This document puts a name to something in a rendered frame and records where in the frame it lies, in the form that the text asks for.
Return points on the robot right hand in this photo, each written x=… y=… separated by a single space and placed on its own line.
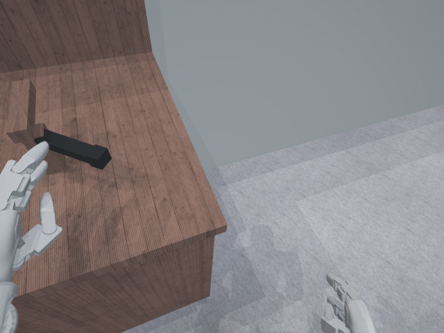
x=353 y=316

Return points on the left robot forearm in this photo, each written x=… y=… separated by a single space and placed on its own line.
x=8 y=313

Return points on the tap lever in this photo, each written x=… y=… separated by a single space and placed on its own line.
x=97 y=156

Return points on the robot left hand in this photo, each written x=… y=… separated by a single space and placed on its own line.
x=16 y=182

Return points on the counter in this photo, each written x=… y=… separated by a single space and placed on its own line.
x=137 y=238

